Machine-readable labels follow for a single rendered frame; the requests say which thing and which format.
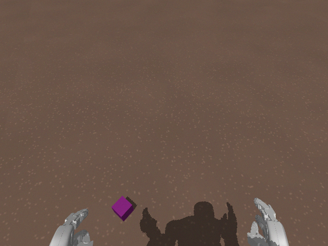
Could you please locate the right robot hand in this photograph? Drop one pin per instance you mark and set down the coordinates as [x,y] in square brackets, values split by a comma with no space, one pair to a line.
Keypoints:
[273,230]

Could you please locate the cube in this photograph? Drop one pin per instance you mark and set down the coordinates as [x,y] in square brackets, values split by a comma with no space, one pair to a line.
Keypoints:
[122,208]

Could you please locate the left robot hand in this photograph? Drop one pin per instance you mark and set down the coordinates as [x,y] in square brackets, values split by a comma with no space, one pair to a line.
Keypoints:
[64,235]

